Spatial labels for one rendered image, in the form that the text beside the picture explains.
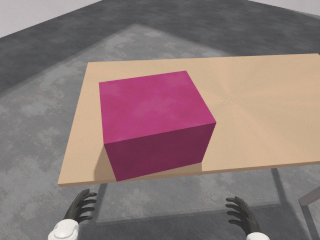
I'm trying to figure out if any carton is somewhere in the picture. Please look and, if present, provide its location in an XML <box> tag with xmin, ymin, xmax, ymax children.
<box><xmin>99</xmin><ymin>70</ymin><xmax>217</xmax><ymax>182</ymax></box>

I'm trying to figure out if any left robot hand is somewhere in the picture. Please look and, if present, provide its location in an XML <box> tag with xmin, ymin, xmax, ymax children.
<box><xmin>63</xmin><ymin>188</ymin><xmax>97</xmax><ymax>224</ymax></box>

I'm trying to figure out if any table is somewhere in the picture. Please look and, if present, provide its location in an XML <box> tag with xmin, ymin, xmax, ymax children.
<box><xmin>57</xmin><ymin>53</ymin><xmax>320</xmax><ymax>206</ymax></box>

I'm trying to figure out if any left robot forearm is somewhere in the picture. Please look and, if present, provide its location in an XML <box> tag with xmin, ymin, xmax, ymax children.
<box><xmin>48</xmin><ymin>219</ymin><xmax>79</xmax><ymax>240</ymax></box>

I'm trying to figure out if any right robot hand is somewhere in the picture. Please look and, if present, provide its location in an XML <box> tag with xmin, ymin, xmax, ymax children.
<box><xmin>225</xmin><ymin>196</ymin><xmax>262</xmax><ymax>237</ymax></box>

